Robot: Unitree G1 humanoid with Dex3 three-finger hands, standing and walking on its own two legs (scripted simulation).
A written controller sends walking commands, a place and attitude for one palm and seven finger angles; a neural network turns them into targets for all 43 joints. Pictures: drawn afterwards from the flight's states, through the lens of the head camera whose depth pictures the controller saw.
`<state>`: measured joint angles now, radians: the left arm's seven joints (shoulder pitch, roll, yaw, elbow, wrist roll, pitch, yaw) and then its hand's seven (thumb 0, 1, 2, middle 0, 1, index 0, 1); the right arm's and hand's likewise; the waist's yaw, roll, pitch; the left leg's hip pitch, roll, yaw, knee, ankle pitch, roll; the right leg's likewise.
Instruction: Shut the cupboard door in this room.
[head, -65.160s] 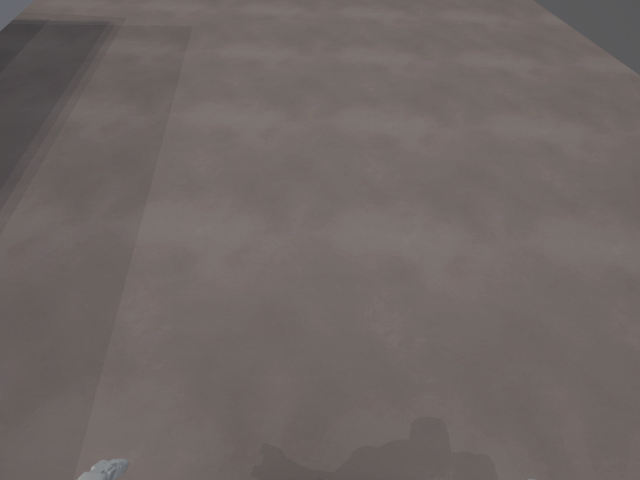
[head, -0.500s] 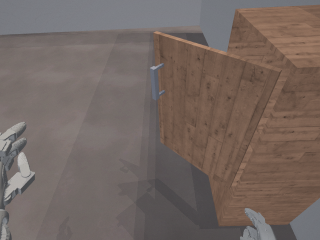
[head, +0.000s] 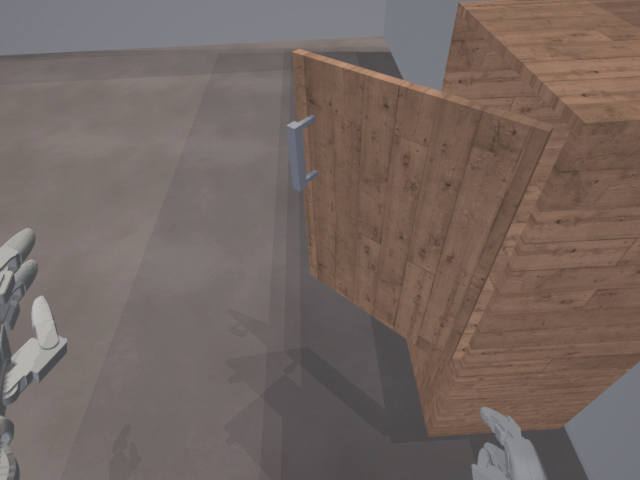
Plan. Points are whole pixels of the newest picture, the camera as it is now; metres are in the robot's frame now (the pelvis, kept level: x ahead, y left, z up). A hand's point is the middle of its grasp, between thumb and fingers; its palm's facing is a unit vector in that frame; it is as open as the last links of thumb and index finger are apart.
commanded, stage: step back with the hand held close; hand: left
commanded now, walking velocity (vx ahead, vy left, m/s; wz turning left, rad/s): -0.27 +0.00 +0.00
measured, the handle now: (304, 153) +0.66 +0.10 +0.07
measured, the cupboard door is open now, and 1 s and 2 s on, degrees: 46 46 46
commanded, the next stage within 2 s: stop stepping back and stand still in 1.22 s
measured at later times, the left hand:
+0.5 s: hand (5, 395) +0.15 +0.29 +0.15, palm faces +0.41 -0.77 -0.48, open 7.4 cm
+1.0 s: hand out of the picture +0.10 +0.30 +0.16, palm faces +0.43 -0.77 -0.48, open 7.4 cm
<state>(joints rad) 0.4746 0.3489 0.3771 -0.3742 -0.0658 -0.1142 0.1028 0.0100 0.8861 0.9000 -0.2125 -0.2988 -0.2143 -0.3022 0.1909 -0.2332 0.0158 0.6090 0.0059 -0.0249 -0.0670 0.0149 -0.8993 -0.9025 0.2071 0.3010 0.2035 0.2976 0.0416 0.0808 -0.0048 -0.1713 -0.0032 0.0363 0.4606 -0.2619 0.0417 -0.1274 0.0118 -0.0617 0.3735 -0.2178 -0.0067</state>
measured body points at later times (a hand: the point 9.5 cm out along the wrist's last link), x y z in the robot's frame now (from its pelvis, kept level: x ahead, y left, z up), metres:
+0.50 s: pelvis -0.06 +0.03 -0.02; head -0.05 +0.04 +0.43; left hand +0.12 +0.33 +0.18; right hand +0.12 -0.22 -0.09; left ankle -0.01 +0.09 -0.74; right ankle -0.01 -0.12 -0.74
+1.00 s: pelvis -0.10 +0.03 -0.02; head -0.09 +0.07 +0.43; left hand +0.07 +0.34 +0.18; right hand +0.04 -0.22 -0.09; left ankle -0.01 +0.09 -0.74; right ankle -0.09 -0.11 -0.72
